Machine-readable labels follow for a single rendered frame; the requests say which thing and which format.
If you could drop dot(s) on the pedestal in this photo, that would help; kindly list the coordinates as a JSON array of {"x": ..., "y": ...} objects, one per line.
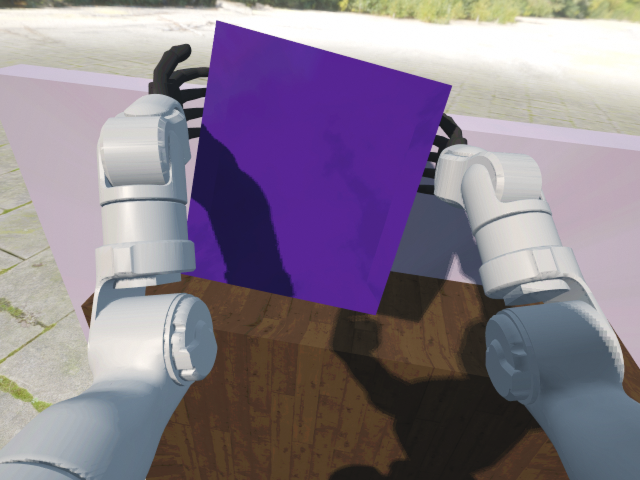
[{"x": 306, "y": 391}]

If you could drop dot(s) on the carton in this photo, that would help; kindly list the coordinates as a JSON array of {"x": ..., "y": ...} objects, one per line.
[{"x": 307, "y": 167}]

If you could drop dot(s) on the robot left hand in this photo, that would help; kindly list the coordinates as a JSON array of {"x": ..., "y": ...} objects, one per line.
[{"x": 166, "y": 81}]

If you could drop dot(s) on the right robot forearm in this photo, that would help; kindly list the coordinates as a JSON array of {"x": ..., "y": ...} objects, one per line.
[{"x": 523, "y": 260}]

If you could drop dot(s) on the robot right upper arm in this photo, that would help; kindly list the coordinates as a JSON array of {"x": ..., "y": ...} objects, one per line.
[{"x": 562, "y": 362}]

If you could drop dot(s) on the left robot forearm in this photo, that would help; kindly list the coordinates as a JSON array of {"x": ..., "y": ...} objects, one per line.
[{"x": 141, "y": 158}]

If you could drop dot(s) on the robot left upper arm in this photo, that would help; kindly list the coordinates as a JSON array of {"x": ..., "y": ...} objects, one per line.
[{"x": 145, "y": 352}]

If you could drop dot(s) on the robot right hand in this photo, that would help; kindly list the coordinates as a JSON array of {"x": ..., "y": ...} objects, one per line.
[{"x": 455, "y": 134}]

